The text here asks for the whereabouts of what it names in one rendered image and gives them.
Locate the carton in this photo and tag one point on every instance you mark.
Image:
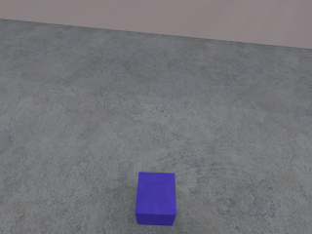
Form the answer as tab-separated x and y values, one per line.
156	199

